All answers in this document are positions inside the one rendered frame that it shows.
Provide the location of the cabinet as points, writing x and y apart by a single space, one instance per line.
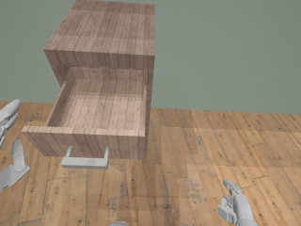
106 35

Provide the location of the handle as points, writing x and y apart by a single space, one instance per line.
69 162

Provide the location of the drawer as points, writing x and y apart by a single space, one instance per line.
96 109

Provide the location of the robot right hand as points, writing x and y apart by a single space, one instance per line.
233 209

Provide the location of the robot left hand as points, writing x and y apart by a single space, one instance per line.
10 175

